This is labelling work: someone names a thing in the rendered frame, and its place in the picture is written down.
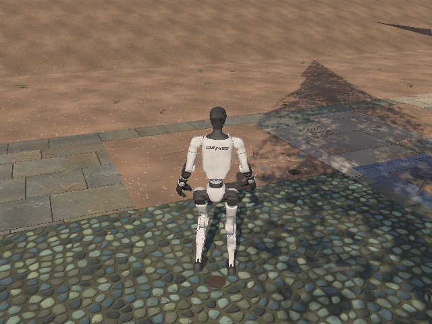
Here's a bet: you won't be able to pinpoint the left robot shin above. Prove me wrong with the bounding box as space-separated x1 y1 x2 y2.
196 216 208 263

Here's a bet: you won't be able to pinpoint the robot left forearm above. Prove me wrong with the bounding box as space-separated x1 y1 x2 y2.
178 163 191 186

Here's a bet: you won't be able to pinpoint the robot right forearm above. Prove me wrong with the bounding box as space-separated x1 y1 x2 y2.
243 163 254 184

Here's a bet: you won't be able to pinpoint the left robot upper arm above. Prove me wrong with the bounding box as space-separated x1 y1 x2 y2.
185 136 203 173

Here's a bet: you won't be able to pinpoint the robot right thigh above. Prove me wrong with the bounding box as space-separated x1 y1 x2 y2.
225 188 239 234

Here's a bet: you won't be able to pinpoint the robot right hand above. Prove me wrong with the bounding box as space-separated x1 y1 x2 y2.
241 180 256 192

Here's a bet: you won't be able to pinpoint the right robot upper arm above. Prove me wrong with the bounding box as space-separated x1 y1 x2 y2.
232 136 250 173

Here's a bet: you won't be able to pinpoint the robot left hand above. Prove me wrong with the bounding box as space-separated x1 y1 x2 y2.
176 184 192 197

